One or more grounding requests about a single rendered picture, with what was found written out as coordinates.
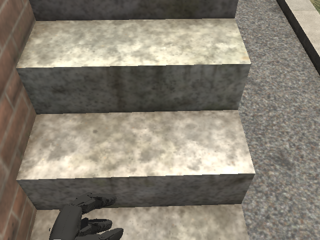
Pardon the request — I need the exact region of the left robot hand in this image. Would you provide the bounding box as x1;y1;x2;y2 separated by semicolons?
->
49;192;124;240

